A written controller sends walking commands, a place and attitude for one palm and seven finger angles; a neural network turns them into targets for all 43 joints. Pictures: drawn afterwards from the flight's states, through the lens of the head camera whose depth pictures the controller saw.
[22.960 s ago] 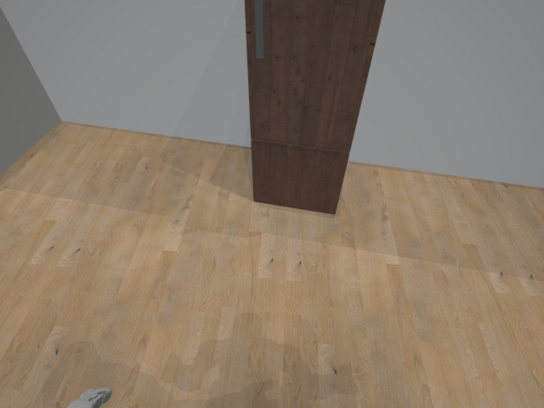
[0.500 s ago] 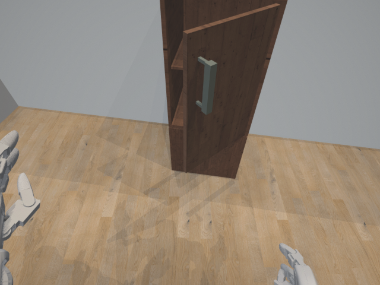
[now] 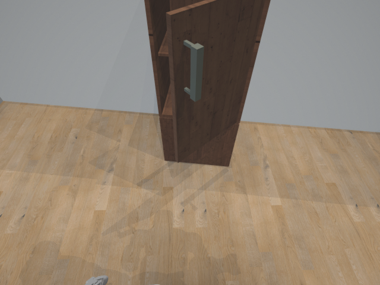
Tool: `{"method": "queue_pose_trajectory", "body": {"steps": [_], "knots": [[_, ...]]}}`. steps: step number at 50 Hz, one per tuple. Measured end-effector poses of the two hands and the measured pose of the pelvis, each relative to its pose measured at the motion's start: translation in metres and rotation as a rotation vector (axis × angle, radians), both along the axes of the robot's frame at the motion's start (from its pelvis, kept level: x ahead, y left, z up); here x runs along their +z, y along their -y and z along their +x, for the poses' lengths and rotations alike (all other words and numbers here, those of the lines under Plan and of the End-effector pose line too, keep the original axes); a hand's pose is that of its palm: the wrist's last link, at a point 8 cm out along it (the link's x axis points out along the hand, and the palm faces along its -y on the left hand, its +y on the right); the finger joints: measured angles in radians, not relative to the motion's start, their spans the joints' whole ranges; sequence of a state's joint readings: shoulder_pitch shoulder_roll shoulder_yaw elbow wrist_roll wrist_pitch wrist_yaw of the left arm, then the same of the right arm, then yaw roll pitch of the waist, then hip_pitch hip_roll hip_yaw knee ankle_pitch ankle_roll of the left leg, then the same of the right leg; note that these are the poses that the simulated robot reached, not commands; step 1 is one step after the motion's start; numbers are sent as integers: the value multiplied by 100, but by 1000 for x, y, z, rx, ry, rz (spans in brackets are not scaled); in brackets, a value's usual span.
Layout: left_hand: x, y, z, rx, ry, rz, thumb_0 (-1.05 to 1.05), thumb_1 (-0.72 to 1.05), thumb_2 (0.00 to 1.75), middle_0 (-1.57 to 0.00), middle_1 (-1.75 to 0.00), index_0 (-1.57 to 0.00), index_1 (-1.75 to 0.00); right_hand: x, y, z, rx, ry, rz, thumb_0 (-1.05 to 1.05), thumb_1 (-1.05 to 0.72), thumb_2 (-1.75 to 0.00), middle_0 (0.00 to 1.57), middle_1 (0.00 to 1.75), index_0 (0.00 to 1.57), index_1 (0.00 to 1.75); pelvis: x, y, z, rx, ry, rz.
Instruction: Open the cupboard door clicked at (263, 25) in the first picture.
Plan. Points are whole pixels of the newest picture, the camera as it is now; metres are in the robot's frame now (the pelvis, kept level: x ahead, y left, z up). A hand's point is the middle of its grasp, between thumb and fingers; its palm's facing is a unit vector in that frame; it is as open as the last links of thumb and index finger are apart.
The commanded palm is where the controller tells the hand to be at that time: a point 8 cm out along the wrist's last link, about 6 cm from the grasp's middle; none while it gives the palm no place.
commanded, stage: let the arm hang, fingers relaxed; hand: left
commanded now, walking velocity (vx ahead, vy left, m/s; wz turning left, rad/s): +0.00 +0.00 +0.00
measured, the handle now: (191, 71) +0.64 +0.02 +0.10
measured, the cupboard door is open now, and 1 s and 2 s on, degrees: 47 47 47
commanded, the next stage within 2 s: look to check the result in 0.82 s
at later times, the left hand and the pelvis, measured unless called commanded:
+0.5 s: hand out of the picture +0.01 +0.22 -0.15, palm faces +0.04 -0.95 -0.31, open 7.4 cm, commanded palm none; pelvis +0.02 -0.01 +0.01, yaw +0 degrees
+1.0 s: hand out of the picture +0.11 +0.20 -0.14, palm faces +0.00 -0.96 -0.28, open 7.4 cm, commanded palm none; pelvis +0.05 -0.02 +0.02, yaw +0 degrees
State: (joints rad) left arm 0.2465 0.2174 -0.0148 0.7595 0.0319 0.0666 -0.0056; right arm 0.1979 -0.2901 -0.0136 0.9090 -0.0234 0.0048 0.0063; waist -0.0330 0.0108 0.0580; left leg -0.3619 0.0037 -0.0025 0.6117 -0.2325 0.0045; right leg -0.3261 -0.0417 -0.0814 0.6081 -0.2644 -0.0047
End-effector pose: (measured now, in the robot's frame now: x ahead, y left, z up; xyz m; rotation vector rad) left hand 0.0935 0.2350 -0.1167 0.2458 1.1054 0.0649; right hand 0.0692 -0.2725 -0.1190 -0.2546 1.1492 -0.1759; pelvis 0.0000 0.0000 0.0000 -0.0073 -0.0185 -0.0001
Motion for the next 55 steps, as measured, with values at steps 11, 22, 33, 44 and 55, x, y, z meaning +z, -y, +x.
{"method": "queue_pose_trajectory", "body": {"steps": [11, 22, 33, 44, 55], "knots": [[-13, -5, -110, 182, -315, 0, 0, 95, 89, -20, -30, -20, -30, -9, -27, -68, -26, -285, 62, 1, -91, -90, 20, 30, 20, 30, 10, 7, 5, 24, -5, -7], [4, -28, -107, 207, -336, 96, 0, 91, 90, -20, -29, -20, -30, -21, -33, -38, -39, -213, 113, 1, -91, -90, 20, 30, 20, 30, 12, 7, 14, 8, 6, 0], [4, -15, -24, 140, -170, 52, 0, 91, 90, -20, -29, -20, -30, -10, -14, -10, -35, -180, 65, 0, -91, -90, 20, 30, 20, 30, 16, 9, 28, 5, 2, 11], [6, -7, 12, 110, -137, 47, 0, 91, 90, -20, -29, -20, -30, -3, 3, 18, -31, -154, 35, 0, -91, -90, 20, 30, 20, 30, 19, 16, 43, 4, -3, 10], [9, -10, 6, 129, -189, 73, 0, 91, 90, -20, -29, -20, -30, -3, 7, 36, -20, -159, 37, 0, -91, -90, 20, 30, 20, 30, 21, 21, 55, 1, -8, 10]]}}
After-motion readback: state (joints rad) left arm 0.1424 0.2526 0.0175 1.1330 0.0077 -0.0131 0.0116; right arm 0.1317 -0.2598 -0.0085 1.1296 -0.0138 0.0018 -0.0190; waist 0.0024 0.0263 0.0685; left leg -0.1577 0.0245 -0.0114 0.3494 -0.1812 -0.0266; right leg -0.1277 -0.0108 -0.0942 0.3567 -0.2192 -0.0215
